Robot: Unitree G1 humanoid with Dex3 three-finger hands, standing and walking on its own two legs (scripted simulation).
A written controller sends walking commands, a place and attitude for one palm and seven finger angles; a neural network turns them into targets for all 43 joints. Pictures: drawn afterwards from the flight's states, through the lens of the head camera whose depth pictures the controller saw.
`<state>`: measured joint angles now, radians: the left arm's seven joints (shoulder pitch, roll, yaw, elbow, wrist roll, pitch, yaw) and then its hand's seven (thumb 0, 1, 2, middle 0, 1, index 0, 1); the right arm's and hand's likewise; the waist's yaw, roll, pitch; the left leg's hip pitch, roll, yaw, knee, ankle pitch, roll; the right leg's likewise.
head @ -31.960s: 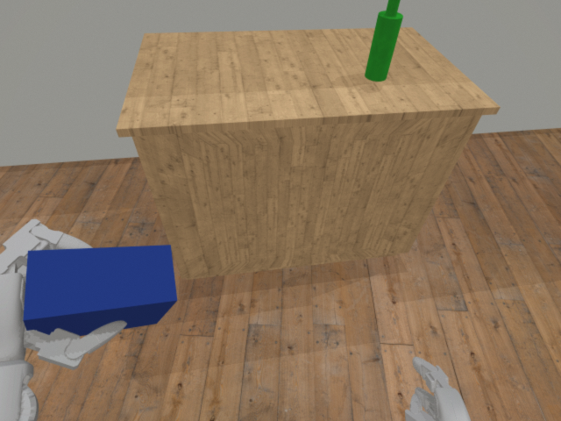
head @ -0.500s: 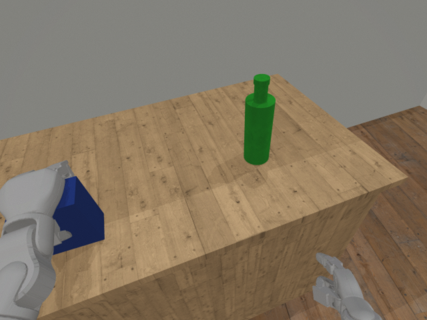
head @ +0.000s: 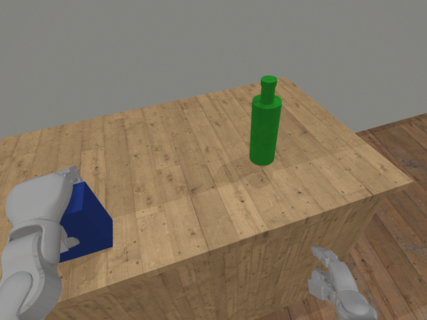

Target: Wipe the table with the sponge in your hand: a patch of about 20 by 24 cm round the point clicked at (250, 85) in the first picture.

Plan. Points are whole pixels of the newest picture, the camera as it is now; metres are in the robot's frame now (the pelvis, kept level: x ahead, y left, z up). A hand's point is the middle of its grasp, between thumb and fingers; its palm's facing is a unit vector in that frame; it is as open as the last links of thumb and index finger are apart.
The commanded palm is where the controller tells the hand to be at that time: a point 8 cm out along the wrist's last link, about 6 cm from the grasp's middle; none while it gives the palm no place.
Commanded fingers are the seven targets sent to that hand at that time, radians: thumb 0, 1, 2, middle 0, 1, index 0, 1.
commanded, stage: lift the sponge slowly off the table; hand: left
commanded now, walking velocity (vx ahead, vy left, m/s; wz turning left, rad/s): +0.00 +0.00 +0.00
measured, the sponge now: (75, 230) +0.23 +0.31 +0.06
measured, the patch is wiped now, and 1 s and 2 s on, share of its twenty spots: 1.00 1.00 1.00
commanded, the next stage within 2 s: bring the sponge back beside the body in 1.78 s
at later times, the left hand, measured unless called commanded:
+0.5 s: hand (61, 213) +0.23 +0.30 +0.13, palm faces +0.03 -0.07 -1.00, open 10.5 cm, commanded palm +0.20 +0.30 +0.20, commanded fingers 0.00 0.10 1.30 -1.20 -1.60 -1.20 -1.60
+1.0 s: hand (49, 204) +0.22 +0.30 +0.16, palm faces +0.08 -0.05 -1.00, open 10.5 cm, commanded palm +0.19 +0.30 +0.24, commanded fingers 0.00 0.10 1.30 -1.20 -1.60 -1.20 -1.60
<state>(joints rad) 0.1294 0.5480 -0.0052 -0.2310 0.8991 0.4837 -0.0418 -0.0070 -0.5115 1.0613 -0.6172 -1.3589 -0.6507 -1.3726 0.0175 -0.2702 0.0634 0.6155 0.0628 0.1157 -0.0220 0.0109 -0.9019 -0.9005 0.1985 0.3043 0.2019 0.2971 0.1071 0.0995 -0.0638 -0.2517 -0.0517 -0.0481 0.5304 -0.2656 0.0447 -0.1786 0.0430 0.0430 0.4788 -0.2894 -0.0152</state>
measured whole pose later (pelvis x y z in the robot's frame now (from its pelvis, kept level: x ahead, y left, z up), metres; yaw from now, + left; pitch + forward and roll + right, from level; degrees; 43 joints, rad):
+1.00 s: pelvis -0.03 -0.02 +0.00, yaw +1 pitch -4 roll -1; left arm -0.10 0.62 0.00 -0.05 0.85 0.39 -0.15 -0.01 -0.55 1.06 -0.68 -1.29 -0.71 -1.31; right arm 0.00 -0.27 0.07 0.66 0.06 0.06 -0.07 0.01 -0.90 -0.90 0.20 0.30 0.20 0.30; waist 0.12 0.11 -0.02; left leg -0.20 -0.04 -0.08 0.47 -0.19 0.02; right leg -0.13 0.06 0.02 0.44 -0.23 -0.04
